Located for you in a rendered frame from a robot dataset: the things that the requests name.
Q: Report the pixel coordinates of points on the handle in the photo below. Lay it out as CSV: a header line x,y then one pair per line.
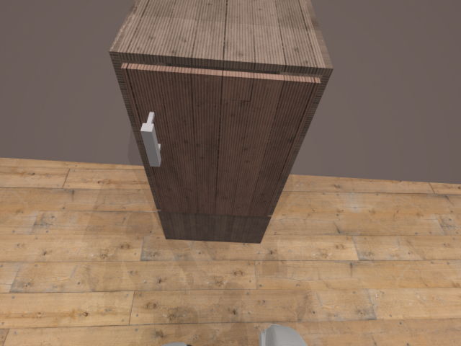
x,y
150,141

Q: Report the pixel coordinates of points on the cupboard door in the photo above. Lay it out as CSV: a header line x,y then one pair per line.
x,y
226,137

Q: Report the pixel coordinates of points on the robot right thigh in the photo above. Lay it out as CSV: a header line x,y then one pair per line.
x,y
280,336

